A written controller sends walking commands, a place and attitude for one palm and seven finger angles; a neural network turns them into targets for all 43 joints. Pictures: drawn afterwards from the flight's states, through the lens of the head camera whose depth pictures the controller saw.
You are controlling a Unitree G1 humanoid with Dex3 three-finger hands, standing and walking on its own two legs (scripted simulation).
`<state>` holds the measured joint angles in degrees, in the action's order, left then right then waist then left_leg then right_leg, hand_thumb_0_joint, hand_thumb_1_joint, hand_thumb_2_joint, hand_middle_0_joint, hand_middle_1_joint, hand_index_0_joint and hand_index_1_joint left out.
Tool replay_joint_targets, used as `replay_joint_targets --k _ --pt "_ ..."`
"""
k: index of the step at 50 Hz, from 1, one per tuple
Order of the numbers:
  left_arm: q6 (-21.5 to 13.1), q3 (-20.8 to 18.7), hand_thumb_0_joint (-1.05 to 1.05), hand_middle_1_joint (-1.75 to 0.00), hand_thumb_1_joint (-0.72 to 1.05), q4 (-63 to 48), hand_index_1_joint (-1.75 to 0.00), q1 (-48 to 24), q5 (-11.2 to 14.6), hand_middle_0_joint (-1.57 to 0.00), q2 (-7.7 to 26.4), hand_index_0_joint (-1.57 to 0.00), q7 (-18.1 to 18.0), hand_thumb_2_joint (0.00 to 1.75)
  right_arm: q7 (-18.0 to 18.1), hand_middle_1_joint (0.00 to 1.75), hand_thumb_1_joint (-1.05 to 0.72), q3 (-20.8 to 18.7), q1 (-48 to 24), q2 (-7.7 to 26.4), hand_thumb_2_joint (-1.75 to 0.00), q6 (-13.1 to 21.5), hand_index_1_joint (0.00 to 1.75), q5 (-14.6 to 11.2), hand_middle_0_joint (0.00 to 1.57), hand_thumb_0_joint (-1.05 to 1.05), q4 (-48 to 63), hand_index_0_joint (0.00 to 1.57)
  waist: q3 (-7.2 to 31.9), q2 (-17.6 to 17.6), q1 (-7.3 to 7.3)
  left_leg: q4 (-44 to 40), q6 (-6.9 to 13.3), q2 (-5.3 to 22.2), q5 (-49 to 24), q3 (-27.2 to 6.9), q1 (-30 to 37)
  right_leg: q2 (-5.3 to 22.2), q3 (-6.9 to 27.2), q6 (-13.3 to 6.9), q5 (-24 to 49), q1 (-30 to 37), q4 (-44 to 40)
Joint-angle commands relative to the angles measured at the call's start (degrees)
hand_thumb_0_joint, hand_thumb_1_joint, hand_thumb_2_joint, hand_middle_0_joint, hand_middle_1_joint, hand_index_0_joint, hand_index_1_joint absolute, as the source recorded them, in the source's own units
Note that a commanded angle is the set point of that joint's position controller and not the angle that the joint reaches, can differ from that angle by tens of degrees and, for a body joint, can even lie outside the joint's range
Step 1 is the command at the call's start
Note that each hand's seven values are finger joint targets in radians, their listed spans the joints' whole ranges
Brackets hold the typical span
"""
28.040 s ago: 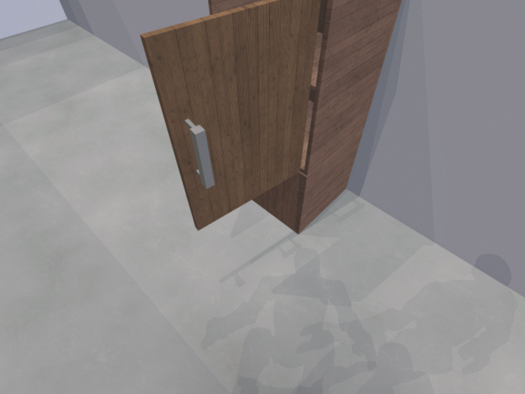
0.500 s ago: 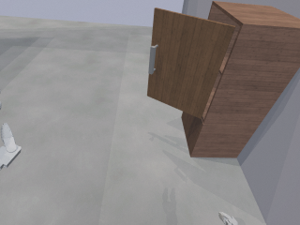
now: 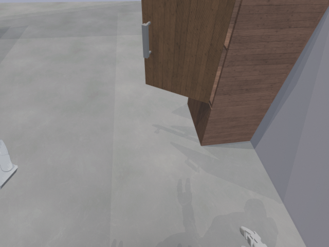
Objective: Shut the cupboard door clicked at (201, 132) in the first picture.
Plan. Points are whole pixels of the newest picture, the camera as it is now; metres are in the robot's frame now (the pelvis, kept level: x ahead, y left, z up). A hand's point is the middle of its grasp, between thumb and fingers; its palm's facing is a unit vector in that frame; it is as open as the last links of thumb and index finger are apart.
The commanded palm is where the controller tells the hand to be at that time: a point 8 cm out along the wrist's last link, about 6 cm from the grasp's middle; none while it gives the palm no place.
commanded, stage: stop stepping back and stand still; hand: left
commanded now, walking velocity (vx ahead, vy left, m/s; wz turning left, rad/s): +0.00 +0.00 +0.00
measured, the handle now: (147, 40) +1.08 +0.13 -0.02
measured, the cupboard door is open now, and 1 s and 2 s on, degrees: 57 57 57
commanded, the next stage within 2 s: let the arm hang, fingers relaxed in 0.68 s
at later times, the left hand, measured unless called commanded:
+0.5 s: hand (54, 144) +0.27 +0.23 +0.16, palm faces +0.35 -0.79 -0.50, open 7.4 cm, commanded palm +0.21 +0.27 +0.19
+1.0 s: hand (92, 236) +0.17 +0.20 -0.12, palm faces -0.06 -0.96 -0.28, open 7.4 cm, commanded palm none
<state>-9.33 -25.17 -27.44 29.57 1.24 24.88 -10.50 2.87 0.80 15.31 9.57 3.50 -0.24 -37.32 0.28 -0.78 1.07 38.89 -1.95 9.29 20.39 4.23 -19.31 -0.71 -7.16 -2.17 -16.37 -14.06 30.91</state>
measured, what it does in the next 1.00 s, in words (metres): steps on the spot: left foot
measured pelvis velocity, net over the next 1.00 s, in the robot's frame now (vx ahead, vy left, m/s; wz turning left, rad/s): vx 0.03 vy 0.00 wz -0.02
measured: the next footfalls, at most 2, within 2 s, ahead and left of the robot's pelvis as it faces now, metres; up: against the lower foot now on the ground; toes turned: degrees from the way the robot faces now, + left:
left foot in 0.18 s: +0.12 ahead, +0.10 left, +0.00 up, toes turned +4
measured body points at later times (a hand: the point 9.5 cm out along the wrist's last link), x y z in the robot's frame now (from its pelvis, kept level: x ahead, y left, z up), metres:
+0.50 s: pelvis +0.06 -0.02 +0.01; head +0.09 -0.02 +0.46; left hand +0.25 +0.27 +0.19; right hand +0.22 -0.25 -0.08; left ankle +0.08 +0.09 -0.73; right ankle -0.01 -0.10 -0.73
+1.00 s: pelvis +0.03 +0.00 +0.00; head +0.04 -0.01 +0.45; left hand +0.18 +0.25 -0.09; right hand +0.15 -0.26 -0.12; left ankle +0.08 +0.09 -0.73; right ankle -0.01 -0.10 -0.73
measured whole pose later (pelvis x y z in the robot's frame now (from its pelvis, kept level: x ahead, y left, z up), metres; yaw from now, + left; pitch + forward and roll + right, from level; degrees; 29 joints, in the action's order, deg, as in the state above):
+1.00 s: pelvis +0.03 +0.00 +0.00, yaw -1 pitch +1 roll +0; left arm 3.1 0.5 36.4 14.1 -0.7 14.2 0.0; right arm -0.8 0.9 8.9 17.0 -0.9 1.1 -46.8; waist 0.4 -1.6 1.9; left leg 32.0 2.5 0.3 13.0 5.9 -19.8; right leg 0.4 -3.3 -0.9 -21.0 -12.1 32.4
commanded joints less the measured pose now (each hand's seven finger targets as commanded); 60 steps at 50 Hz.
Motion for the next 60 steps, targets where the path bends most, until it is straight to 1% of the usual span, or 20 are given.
replay_joint_targets --k 1,3,7,8,10,11,12,15,17,20,26,38,39,40,42,43,46,50,55,60 --pt "-4.41 -8.67 0.00 -0.30 0.90 -12.49 -0.30 1.47 0.98 -0.20 11.84 -0.20 -2.06 0.90 0.25 0.30 -0.90 -4.00 -6.81 7.61 -0.90 3.46 0.30 -0.74 0.20 0.00 8.80 0.20 6.69 11.91 -0.64 20.35 0.49 -5.65 8.81 -3.53 -18.84 20.58 25.44 -11.27 33.01 17.94 -7.80" --pt "-5.45 -11.44 0.00 -0.30 0.90 -13.93 -0.30 3.02 0.82 -0.20 12.93 -0.20 -2.17 0.90 0.34 0.30 -0.90 -3.01 -7.66 7.05 -0.90 2.05 0.30 -0.18 0.20 0.00 9.03 0.20 5.65 6.33 -0.55 12.58 0.67 -4.26 5.98 -2.36 -14.08 17.99 16.98 -10.26 32.17 13.18 -5.68" --pt "-6.56 -9.72 0.00 -0.30 0.90 -13.56 -0.30 1.69 1.40 -0.20 10.83 -0.20 -1.99 0.90 1.57 0.30 -0.90 -3.27 -7.64 7.18 -0.90 2.17 0.30 -0.03 0.20 0.00 9.31 0.20 3.66 4.88 0.09 -6.86 0.99 -7.54 -10.11 1.95 3.02 11.43 10.71 -4.51 12.70 2.04 -7.76" --pt "-6.64 -9.14 0.00 -0.30 0.90 -13.31 -0.30 1.27 1.52 -0.20 10.84 -0.20 -1.85 0.90 1.94 0.30 -0.90 -4.00 -7.65 8.12 -0.90 2.47 0.30 -0.35 0.20 0.00 9.26 0.20 2.49 2.44 0.21 -10.33 1.43 -6.35 -11.72 0.19 6.26 10.93 10.30 -3.06 8.58 -0.37 -6.57" --pt "-7.05 -8.58 0.00 -0.30 0.90 -13.82 -0.30 0.23 1.32 -0.20 10.38 -0.20 -1.22 0.90 2.25 0.30 -0.90 -4.68 -7.98 9.89 -0.90 3.03 0.30 -0.64 0.20 0.00 10.20 0.20 2.49 -6.89 -0.71 -15.18 4.58 0.82 -16.92 -9.88 10.05 4.87 9.30 0.75 1.98 -3.83 -1.41" --pt "-7.03 -8.70 0.00 -0.30 0.90 -11.39 -0.30 1.09 1.09 -0.20 9.94 -0.20 -1.02 0.90 2.34 0.30 -0.90 -3.50 -8.00 9.04 -0.90 3.19 0.30 0.05 0.20 0.00 9.59 0.20 2.36 -13.98 -0.52 -19.45 5.93 4.34 -18.01 -15.92 9.03 1.92 6.01 2.00 -0.16 -4.29 1.65" --pt "-7.11 -7.44 0.00 -0.30 0.90 -11.52 -0.30 -0.28 1.01 -0.20 9.44 -0.20 -0.62 0.90 2.17 0.30 -0.90 -3.14 -8.06 8.53 -0.90 3.58 0.30 0.32 0.20 0.00 9.40 0.20 2.09 -15.83 -0.35 -22.33 6.91 6.78 -16.77 -18.47 6.67 1.60 5.51 2.32 -4.15 -2.60 3.90" --pt "-7.08 -6.63 0.00 -0.30 0.90 -11.55 -0.30 -0.80 0.47 -0.20 9.25 -0.20 -0.15 0.90 1.96 0.30 -0.90 -3.06 -7.14 8.71 -0.90 4.90 0.30 0.15 0.20 0.00 9.16 0.20 2.97 -10.22 -0.66 -20.48 6.69 5.13 -16.47 -13.63 5.67 1.97 5.77 2.48 -2.08 1.56 -2.66" --pt "-6.31 -6.44 0.00 -0.30 0.90 -12.14 -0.30 1.49 0.77 -0.20 8.66 -0.20 -0.01 0.90 1.65 0.30 -0.90 -3.02 -6.90 8.83 -0.90 4.80 0.30 -0.32 0.20 0.00 9.81 0.20 6.23 -7.07 -0.41 -15.68 4.63 1.20 -20.00 -7.95 5.84 2.66 6.94 2.26 9.41 5.70 -7.21" --pt "-5.25 -7.12 0.00 -0.30 0.90 -12.52 -0.30 4.36 1.68 -0.20 9.02 -0.20 -0.20 0.90 1.07 0.30 -0.90 -3.04 -6.57 8.28 -0.90 3.27 0.30 -0.82 0.20 0.00 10.28 0.20 11.50 0.24 0.06 -7.38 2.57 -2.96 -25.06 -2.62 5.21 8.03 13.52 0.82 32.13 10.20 -6.13" --pt "-4.14 -8.28 0.00 -0.30 0.90 -10.82 -0.30 4.07 1.77 -0.20 10.55 -0.20 -0.61 0.90 1.87 0.30 -0.90 -2.31 -7.42 7.64 -0.90 1.15 0.30 -0.86 0.20 0.00 11.19 0.20 11.96 1.31 -0.34 -8.16 2.96 -3.70 -30.28 -0.95 7.87 7.46 11.28 2.74 42.12 9.96 -3.74" --pt "-3.32 -6.49 0.00 -0.30 0.90 -10.11 -0.30 1.85 1.40 -0.20 10.19 -0.20 -0.48 0.90 2.16 0.30 -0.90 -2.46 -8.25 8.33 -0.90 0.14 0.30 -0.83 0.20 0.00 11.58 0.20 8.34 -1.89 -0.58 -9.93 3.14 -3.32 -24.42 -2.25 8.02 6.50 11.06 3.10 27.06 4.92 -7.72" --pt "5.54 20.20 0.00 -0.30 0.90 30.18 -0.30 -3.90 -2.07 -0.20 -0.18 -0.20 7.67 0.90 -3.27 0.30 -0.90 -3.89 -13.32 18.72 -0.90 3.30 0.30 -1.49 0.20 0.00 2.99 0.20 1.59 -2.51 0.85 -3.23 2.98 -1.82 -29.97 -3.74 4.60 10.31 6.79 0.41 29.73 -1.53 -0.83" --pt "9.31 19.35 0.00 -0.30 0.90 32.36 -0.30 -4.25 -1.88 -0.20 -1.43 -0.20 9.22 0.90 -3.45 0.30 -0.90 -4.68 -8.54 17.29 -0.90 1.42 0.30 -0.51 0.20 0.00 1.82 0.20 5.09 -3.81 0.41 -6.17 3.06 -1.26 -23.91 -4.23 6.62 8.97 9.82 0.03 20.34 -2.80 -2.81" --pt "9.56 20.50 0.00 -0.30 0.90 38.51 -0.30 -7.71 -2.11 -0.20 -2.92 -0.20 10.23 0.90 -3.37 0.30 -0.90 -3.06 -7.02 15.82 -0.90 -0.58 0.30 0.47 0.20 0.00 0.65 0.20 2.49 -0.56 -0.88 -9.38 4.75 -0.29 -15.70 -7.09 1.05 6.50 8.11 0.30 5.09 -3.38 -2.57" --pt "9.32 20.98 0.00 -0.30 0.90 41.98 -0.30 -9.91 -2.37 -0.20 -2.20 -0.20 10.34 0.90 -3.36 0.30 -0.90 -2.77 -7.14 15.59 -0.90 -1.04 0.30 0.81 0.20 0.00 0.13 0.20 1.89 5.12 -1.02 -9.91 4.86 -0.46 -15.84 -8.01 1.00 5.97 8.41 0.00 3.54 -3.15 -3.18" --pt "9.12 22.26 0.00 -0.30 0.90 53.00 -0.30 -13.95 -2.31 -0.20 -1.67 -0.20 10.16 0.90 -3.26 0.30 -0.90 -2.07 -6.88 15.29 -0.90 -2.44 0.30 1.51 0.20 0.00 -2.64 0.20 -0.05 10.05 -0.29 -10.29 4.11 -2.73 -14.70 -7.94 3.62 8.11 11.60 -1.26 2.31 -4.35 -6.96" --pt "9.55 23.83 0.00 -0.30 0.90 67.14 -0.30 -14.12 -1.94 -0.20 -3.38 -0.20 9.36 0.90 -3.09 0.30 -0.90 -0.90 -5.57 12.82 -0.90 -3.49 0.30 1.91 0.20 0.00 -8.71 0.20 2.02 -0.11 -0.67 -15.25 3.86 -2.71 -18.60 -7.96 6.61 6.77 11.09 -0.13 3.99 1.33 -7.29" --pt "9.18 23.25 0.00 -0.30 0.90 79.37 -0.30 -11.01 -1.85 -0.20 -6.57 -0.20 8.96 0.90 -2.06 0.30 -0.90 -0.93 -2.92 9.39 -0.90 -3.62 0.30 1.71 0.20 0.00 -15.99 0.20 2.21 -7.20 -0.91 -18.02 3.69 -2.96 -14.03 -7.23 8.44 6.79 10.79 -0.74 4.30 4.62 -11.24" --pt "9.07 24.07 0.00 -0.30 0.90 86.45 -0.30 -9.47 -1.73 -0.20 -7.73 -0.20 8.96 0.90 -1.41 0.30 -0.90 -1.48 0.62 8.11 -0.90 -3.90 0.30 1.19 0.20 0.00 -21.27 0.20 -1.10 -3.15 -0.51 -20.29 3.83 -2.58 -9.38 -7.55 9.04 6.58 10.30 -0.88 2.76 3.26 -13.75"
